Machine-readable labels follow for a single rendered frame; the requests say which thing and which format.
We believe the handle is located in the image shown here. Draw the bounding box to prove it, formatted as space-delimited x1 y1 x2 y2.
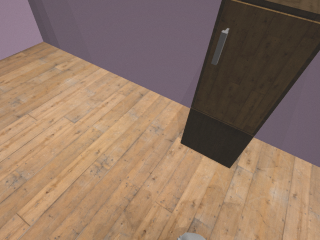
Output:
211 28 229 65

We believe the cupboard door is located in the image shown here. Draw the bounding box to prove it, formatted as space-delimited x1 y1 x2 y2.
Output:
193 0 320 134

